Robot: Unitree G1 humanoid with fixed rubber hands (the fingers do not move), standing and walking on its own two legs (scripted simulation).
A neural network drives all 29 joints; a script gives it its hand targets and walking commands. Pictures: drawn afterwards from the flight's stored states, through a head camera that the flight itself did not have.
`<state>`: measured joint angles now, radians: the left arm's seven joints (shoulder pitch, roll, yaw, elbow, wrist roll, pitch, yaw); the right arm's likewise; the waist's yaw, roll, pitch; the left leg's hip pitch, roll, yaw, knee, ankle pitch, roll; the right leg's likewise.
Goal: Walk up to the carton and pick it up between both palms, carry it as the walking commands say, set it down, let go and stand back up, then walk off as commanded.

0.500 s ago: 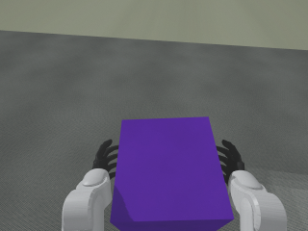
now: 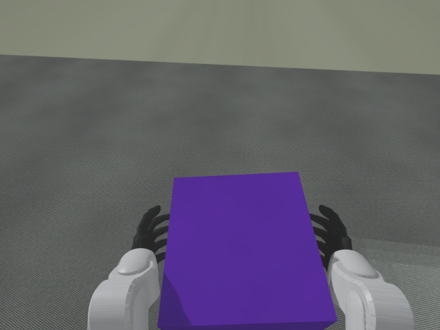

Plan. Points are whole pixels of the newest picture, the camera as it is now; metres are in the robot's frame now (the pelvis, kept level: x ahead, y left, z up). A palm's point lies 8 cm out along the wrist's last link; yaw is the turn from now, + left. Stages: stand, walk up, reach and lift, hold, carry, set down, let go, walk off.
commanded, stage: carry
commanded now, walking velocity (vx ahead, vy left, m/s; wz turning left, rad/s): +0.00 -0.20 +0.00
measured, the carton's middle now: (239, 268) +0.25 -0.01 +0.03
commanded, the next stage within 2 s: none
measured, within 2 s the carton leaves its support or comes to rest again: neither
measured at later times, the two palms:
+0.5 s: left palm (235, 284) +0.19 +0.01 +0.10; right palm out of the picture +0.18 -0.29 +0.10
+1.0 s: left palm (351, 314) +0.15 -0.14 +0.10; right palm out of the picture +0.14 -0.43 +0.09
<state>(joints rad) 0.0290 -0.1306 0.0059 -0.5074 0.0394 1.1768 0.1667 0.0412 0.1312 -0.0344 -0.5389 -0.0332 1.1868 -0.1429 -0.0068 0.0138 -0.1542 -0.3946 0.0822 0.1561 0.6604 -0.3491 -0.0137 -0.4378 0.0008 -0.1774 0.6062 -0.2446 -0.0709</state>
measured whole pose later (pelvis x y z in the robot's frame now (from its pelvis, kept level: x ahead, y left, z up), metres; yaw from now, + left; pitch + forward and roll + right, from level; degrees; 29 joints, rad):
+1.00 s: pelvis -0.09 -0.28 +0.01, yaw +1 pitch +4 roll +1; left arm 0.03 -0.13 0.00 -0.51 0.04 1.16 0.16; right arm 0.06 0.13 -0.03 -0.56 -0.04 1.18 -0.14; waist -0.02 0.02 -0.09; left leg -0.54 0.10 0.11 1.02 -0.52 -0.05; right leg -0.40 -0.02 -0.13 0.55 -0.22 -0.06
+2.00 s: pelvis -0.16 -0.56 +0.01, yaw +2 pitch +3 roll -1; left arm 0.01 -0.13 0.01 -0.51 0.04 1.17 0.16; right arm 0.05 0.13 -0.03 -0.55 -0.04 1.16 -0.14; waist 0.01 0.02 -0.10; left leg -0.37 0.16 0.10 0.64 -0.36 -0.07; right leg -0.37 -0.04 -0.09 0.56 -0.24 0.01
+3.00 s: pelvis -0.29 -0.44 +0.02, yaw +3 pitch +3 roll +3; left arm 0.05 -0.13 0.01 -0.55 0.04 1.15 0.15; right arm 0.04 0.13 -0.02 -0.57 -0.03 1.18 -0.14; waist -0.02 0.00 -0.04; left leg -0.51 0.04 0.04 0.94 -0.41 -0.05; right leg -0.33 -0.14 -0.09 0.54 -0.25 0.03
